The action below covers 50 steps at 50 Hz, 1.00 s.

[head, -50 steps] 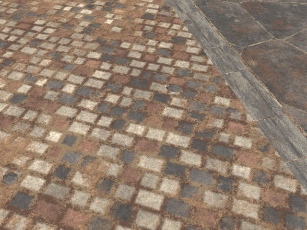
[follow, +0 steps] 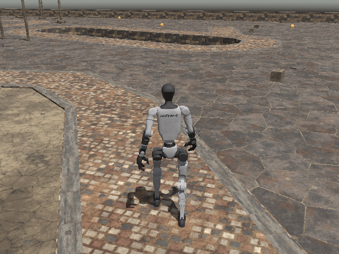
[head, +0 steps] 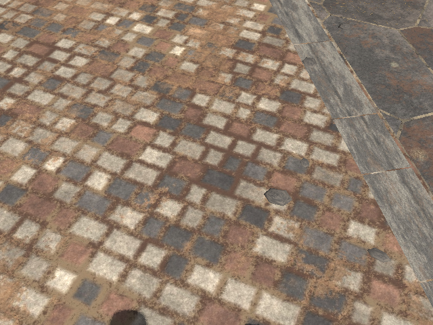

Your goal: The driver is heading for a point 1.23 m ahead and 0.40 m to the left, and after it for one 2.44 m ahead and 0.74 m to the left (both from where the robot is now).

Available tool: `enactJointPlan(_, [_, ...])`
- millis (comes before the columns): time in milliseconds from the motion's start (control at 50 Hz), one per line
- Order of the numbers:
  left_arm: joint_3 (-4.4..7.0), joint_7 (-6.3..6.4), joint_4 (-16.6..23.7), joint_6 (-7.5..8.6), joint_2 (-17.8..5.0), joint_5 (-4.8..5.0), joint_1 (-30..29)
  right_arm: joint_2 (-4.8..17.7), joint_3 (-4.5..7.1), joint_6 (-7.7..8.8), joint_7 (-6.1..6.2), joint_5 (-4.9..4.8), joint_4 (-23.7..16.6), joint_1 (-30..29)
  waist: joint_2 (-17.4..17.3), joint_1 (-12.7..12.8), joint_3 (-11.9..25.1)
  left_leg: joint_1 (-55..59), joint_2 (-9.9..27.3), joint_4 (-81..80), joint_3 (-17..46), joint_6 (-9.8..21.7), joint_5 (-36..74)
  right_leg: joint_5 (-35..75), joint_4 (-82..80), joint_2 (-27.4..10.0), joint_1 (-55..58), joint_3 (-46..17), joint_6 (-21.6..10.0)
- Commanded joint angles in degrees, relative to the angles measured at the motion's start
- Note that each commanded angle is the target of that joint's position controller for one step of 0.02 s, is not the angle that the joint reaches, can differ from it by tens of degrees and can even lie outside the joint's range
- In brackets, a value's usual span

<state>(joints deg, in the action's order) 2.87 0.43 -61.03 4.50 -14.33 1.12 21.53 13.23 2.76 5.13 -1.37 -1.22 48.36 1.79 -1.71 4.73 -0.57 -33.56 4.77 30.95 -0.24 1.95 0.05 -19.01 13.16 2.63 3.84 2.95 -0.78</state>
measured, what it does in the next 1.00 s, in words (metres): walks ahead, turning left: left foot, then right foot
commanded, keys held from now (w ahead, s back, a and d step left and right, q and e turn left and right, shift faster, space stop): w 0.42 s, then w+q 0.58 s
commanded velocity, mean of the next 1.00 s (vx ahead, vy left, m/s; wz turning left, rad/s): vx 0.50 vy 0.00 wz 0.22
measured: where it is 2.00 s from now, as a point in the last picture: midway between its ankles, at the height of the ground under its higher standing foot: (168, 164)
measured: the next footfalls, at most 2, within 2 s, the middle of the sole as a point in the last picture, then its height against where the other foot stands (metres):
left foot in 0.04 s outside the picture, level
right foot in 0.60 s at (276, 312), level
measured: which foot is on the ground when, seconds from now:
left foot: up 0.00-0.02, down 0.04-0.62, up 0.64-1.00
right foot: down 0.00-0.06, up 0.08-0.58, down 0.60-1.00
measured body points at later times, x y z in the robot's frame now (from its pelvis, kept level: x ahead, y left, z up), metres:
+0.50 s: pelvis +0.28 +0.03 +0.01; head +0.30 +0.03 +0.46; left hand +0.48 +0.26 -0.10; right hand +0.25 -0.24 -0.13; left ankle +0.17 +0.12 -0.73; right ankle +0.48 -0.13 -0.69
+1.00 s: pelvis +0.55 +0.00 +0.01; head +0.57 +0.01 +0.46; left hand +0.50 +0.27 -0.13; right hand +0.77 -0.21 -0.10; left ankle +0.68 +0.20 -0.68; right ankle +0.49 -0.12 -0.73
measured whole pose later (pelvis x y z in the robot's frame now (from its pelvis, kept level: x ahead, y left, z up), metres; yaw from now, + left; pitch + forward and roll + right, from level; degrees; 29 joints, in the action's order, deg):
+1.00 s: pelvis +0.55 +0.00 +0.01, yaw +15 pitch +1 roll -2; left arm 4.4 1.2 -57.7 5.3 -14.3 -0.4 16.9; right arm 14.5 5.0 1.8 -1.0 -1.2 47.5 7.6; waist -1.8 3.6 -0.5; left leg -39.5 7.4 43.8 0.9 2.2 0.7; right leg -15.4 12.9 0.7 1.9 14.4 -0.7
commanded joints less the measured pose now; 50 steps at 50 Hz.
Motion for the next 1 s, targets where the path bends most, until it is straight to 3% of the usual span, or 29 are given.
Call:
enactJointPlan(20, [2.04, 0.34, 1.95, -0.67, -10.18, 0.02, -1.07, 7.49, 2.25, 1.17, -0.5, -0.12, -2.73, 3.01, 5.65, -6.52, 0.29, 8.98, -2.78, -2.68, -2.14, 2.76, -4.64, 37.29, 7.75, -16.5, -0.84, -5.94, -7.94])
enactJointPlan(40, [1.44, 0.28, 2.42, -0.97, -8.61, -0.4, -1.4, 10.45, 3.83, 1.16, -0.15, -0.04, 0.41, 13.18, 4.76, -10.84, 6.65, 22.85, -3.68, -2.38, -2.61, 4.63, -4.07, 41.72, 19.76, -13.17, -4.74, -3.46, -6.31])
enactJointPlan(60, [0.29, 0.23, 3.95, -0.92, -6.04, -1.76, -0.03, 15.36, 5.07, 0.91, 0.43, 0.62, 2.44, 23.9, -3.21, -13.29, 16.15, 40.77, 8.05, -1.34, 11.3, 8.48, -4.24, 25.1, 39.43, -9.07, -16.93, -0.29, -4.13])
enactJointPlan(80, [-1.72, -0.45, 3.7, 0.49, 1.57, -0.95, 6.86, 17.77, 5.31, 0.83, -0.26, 0.97, 3.82, 25.68, -18.6, -8.9, 22.36, 56.73, 18.55, -10.93, 39.55, 17.26, -16.56, -12.18, 56.51, 1.7, -38.27, -3.42, -1.36])
enactJointPlan(100, [-0.21, -0.7, 3.43, 1.87, -5.56, 0.58, 2.43, 11.54, 3.63, 1.05, -0.38, 0.74, 2.99, 23.86, -10.71, -10.59, 19.02, 54.43, 16.8, -14.11, 40.33, 14.78, -21.64, -13.44, 62.75, -1.68, -44.5, -10.18, -2.55])
enactJointPlan(120, [0.49, -0.88, 5.2, 2.73, -8.16, 1.7, -3.28, 9.25, 2.86, 1.26, -0.16, 0.69, 1.88, 18.5, -7.49, -9.86, 11.21, 47.0, 15.14, -14.63, 31.35, 12.3, -17.71, -7.9, 63.04, -4.5, -47.48, -8.99, -3.61])
enactJointPlan(140, [0.51, -0.47, 5.59, 2.91, -7.73, 1.46, -5.96, 8.29, 2.37, 1.33, -0.16, 1.05, 0.82, 13.79, -2.18, -8.1, 7.34, 38.83, 13.24, -15.98, 24.63, 11.43, -10.11, -2.52, 60.76, -7.55, -45.09, -7.55, -3.49])
enactJointPlan(160, [0.92, -0.17, 5.63, 2.6, -7.24, 0.53, -7.15, 6.86, 2.0, 1.41, -0.3, 1.48, 0.58, 11.28, -0.76, -6.59, 4.34, 32.4, 11.26, -17.63, 19.59, 11.01, -4.92, 0.69, 57.21, -9.32, -42.77, -7.23, -3.18])
enactJointPlan(180, [1.05, -0.19, 5.48, 1.84, -6.21, 0.25, -6.13, 5.64, 1.58, 1.55, -0.42, 1.99, 0.86, 10.59, -1.87, -4.86, 3.85, 28.83, 9.8, -19.23, 16.38, 10.47, -2.54, 2.83, 54.97, -10.76, -39.27, -7.6, -3.07])
enactJointPlan(200, [0.99, -0.16, 5.24, 1.11, -4.89, 0.19, -5.32, 5.16, 1.48, 1.64, -0.52, 1.89, 1.36, 11.04, -2.2, -4.17, 3.4, 27.21, 8.94, -20.65, 14.48, 10.68, -1.29, 3.61, 53.1, -11.02, -37.76, -7.31, -2.78])
enactJointPlan(260, [1.04, 0.08, 6.28, -0.12, -3.74, -0.28, -8.1, 7.33, 1.97, 1.81, 0.21, 1.51, 2.88, 13.9, -1.29, -3.75, 0.66, 25.63, 8.59, -23.31, 10.39, 11.62, 2.94, 7.6, 46.7, -11.57, -41.09, -6.33, -1.37])
enactJointPlan(320, [1.15, -0.11, 8.47, -0.08, -3.58, -0.87, -14.37, 7.96, 2.09, 1.21, 1.19, 1.37, 3.95, 16.46, -0.95, -5.0, -1.18, 26.87, 7.67, -24.6, 7.31, 10.93, 3.4, 16.42, 36.63, -11.28, -44.87, -5.8, -0.05])
enactJointPlan(400, [0.55, -0.82, 10.61, 0.43, -2.49, -0.49, -22.28, 8.51, 2.14, 0.9, 1.77, 0.84, 5.39, 19.72, -1.5, -7.32, -3.04, 26.9, 5.67, -25.55, 3.06, 9.21, 1.18, 25.53, 23.75, -8.65, -41.22, -3.14, 0.09])
enactJointPlan(460, [0.34, -1.43, 12.5, 0.75, -2.76, -0.21, -27.09, 8.39, 2.28, 0.27, 1.82, 0.4, 7.3, 23.19, -1.39, -8.66, -4.83, 31.38, 7.46, -23.85, 4.24, 9.21, 1.24, 24.42, 19.23, -7.7, -41.95, -3.5, -0.32])
enactJointPlan(500, [0.46, -2.04, 13.72, 1.4, -3.62, -0.07, -28.56, 8.87, 2.64, -0.37, 2.17, 0.11, 7.84, 23.6, -1.73, -8.12, -5.28, 35.02, 9.18, -21.15, 5.84, 8.92, 2.96, 21.45, 16.52, -7.36, -42.3, -4.55, -1.06])
enactJointPlan(540, [1.06, -2.4, 13.6, 2.09, -5.37, 0.01, -26.41, 9.83, 3.14, -0.93, 2.49, -0.02, 7.62, 22.5, -2.69, -6.2, -3.67, 36.56, 10.17, -17.85, 7.49, 8.05, 6.58, 17.91, 14.66, -6.25, -37.39, -4.41, -1.78])
enactJointPlan(560, [1.7, -2.36, 12.86, 2.39, -6.63, 0.03, -23.04, 10.33, 3.31, -1.18, 2.53, -0.02, 7.23, 21.25, -3.59, -4.11, -1.62, 36.15, 9.69, -14.25, 7.55, 7.43, 13.02, 16.08, 14.12, -4.83, -31.57, -3.23, -2.38])
enactJointPlan(580, [2.95, -2.04, 10.64, 2.54, -8.69, -0.04, -15.49, 9.56, 2.99, -1.4, 2.48, 0.12, 6.76, 20.19, -3.37, -0.34, 2.91, 34.07, 6.94, -6.17, 6.0, 6.06, 19.38, 15.86, 13.27, -3.43, -20.84, -1.97, -3.62])
enactJointPlan(600, [4.23, -1.53, 8.14, 2.66, -12.13, -0.86, -4.46, 7.38, 2.07, -1.44, 2.39, 0.74, 5.46, 19.54, -1.23, 3.79, 11.31, 24.83, 3.31, 8.37, 3.75, 4.02, 12.71, 16.3, 16.52, -9.04, -3.26, -7.15, -6.45])
enactJointPlan(620, [5.72, -1.17, 6.68, 2.13, -17.67, -1.63, 3.18, 0.38, 0.23, -0.63, 2.04, 0.73, 4.57, 26.55, 12.17, 2.06, 20.86, 1.49, -5.86, 31.16, -0.56, -0.82, -11.53, 7.87, 13.81, -24.31, 20.16, -30.54, -14.63])
enactJointPlan(640, [4.27, -1.29, 6.78, 1.91, -13.25, -1.36, 3.01, 2.31, 0.47, 0.38, 1.94, -0.36, 5.15, 26.39, 16.24, 2.38, 24.24, -5.31, -6.84, 41.13, 7.17, -0.53, -33.85, 1.61, 5.61, -27.06, 20.57, -43.81, -15.94])
enactJointPlan(660, [3.13, -1.13, 7.54, 1.97, -9.42, -0.89, -1.99, 7.46, 2.0, 0.76, 2.03, -1.75, 3.87, 21.57, 12.56, 1.73, 15.06, -10.07, -3.52, 45.12, 8.09, 0.3, -30.85, -1.37, 4.34, -25.24, 13.08, -35.59, -12.79])
enactJointPlan(680, [2.42, -1.04, 8.61, 2.02, -7.14, -0.83, -6.74, 7.93, 2.2, 0.69, 2.37, -1.8, 2.93, 18.22, 9.11, 0.27, 9.32, -9.92, -0.42, 44.22, 6.38, 0.89, -25.54, 0.29, 2.88, -23.62, 4.36, -27.89, -10.68])
enactJointPlan(700, [1.88, -1.17, 8.76, 2.15, -5.21, -1.09, -10.47, 7.42, 2.56, 0.3, 2.71, -1.17, 2.58, 16.5, 6.75, -1.43, 5.13, -7.39, 1.56, 41.28, 5.89, 1.02, -21.31, 3.39, 0.37, -21.49, -3.9, -22.07, -9.48])
enactJointPlan(720, [1.53, -1.21, 8.65, 2.42, -4.03, -1.62, -12.44, 6.34, 2.98, -0.49, 2.84, -0.84, 2.74, 17.39, 8.12, -3.45, 3.1, -3.84, 3.31, 38.72, 6.33, 1.18, -18.45, 5.95, -1.73, -19.59, -9.33, -16.94, -8.46])
enactJointPlan(760, [1.75, -1.12, 7.95, 2.59, -4.01, -1.92, -13.3, 3.52, 2.86, -2.13, 2.62, -0.92, 2.57, 18.82, 8.4, -5.21, 1.32, -0.7, 4.4, 36.87, 5.86, 1.22, -16.18, 9.3, -4.64, -18.38, -14.35, -10.83, -8.56])
enactJointPlan(820, [2.44, -0.28, 7.1, 2.87, -6.14, -2.1, -12.04, 3.7, 3.24, -3.29, 2.61, -0.42, 0.41, 15.52, 5.85, -5.61, -0.94, -4.89, 4.77, 32.57, 6.38, 0.42, -9.82, 15.05, -6.58, -18.44, -14.63, -4.78, -9.52])
enactJointPlan(920, [2.88, 0.92, 6.98, 2.13, -8.17, -1.94, -9.65, 3.02, 2.69, -2.74, 0.91, -0.01, -2.54, 7.36, 4.11, -3.57, -2.9, -5.96, 3.58, 17.16, 2.99, -0.24, 2.17, 19.93, -7.12, -17.17, -11.02, 3.76, -8.34])
enactJointPlan(1000, [3.42, 1.2, 6.28, 0.87, -9.79, -1.04, -5.05, 2.37, 1.8, -2.72, -0.66, 0.05, -6.2, -0.53, 2.93, -0.65, -5.55, -8.12, 2.58, 9.44, -0.76, 0.76, 0.93, 22.35, -5.31, -19.24, -3.57, 6.95, -7.96])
